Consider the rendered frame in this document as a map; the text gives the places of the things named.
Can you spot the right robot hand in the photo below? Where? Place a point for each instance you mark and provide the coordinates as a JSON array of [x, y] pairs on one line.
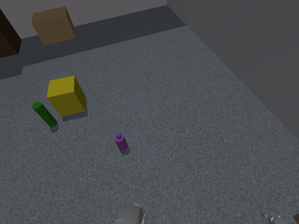
[[272, 217]]

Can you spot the bookshelf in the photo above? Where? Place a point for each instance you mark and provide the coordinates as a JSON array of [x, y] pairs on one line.
[[10, 41]]

